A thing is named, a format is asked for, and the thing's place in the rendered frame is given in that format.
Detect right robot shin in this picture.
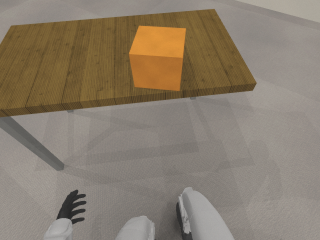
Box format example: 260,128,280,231
181,187,193,233

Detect robot left hand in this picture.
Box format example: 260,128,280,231
56,190,87,224

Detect table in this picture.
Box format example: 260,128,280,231
0,9,257,171

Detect left robot thigh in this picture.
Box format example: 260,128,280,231
114,216,155,240

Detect left robot forearm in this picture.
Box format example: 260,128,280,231
43,218,73,240

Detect carton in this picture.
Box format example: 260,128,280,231
129,25,186,91

